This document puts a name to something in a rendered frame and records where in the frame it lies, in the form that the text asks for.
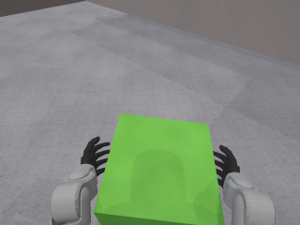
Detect robot right forearm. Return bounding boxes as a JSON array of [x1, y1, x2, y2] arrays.
[[222, 172, 277, 225]]

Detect left robot hand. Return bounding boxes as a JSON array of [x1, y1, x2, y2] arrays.
[[81, 136, 111, 176]]

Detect carton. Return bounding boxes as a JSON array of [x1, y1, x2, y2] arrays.
[[93, 113, 225, 225]]

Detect robot left forearm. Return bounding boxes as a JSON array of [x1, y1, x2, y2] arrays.
[[49, 163, 98, 225]]

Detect right robot hand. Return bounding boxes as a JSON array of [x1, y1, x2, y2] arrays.
[[213, 145, 240, 188]]

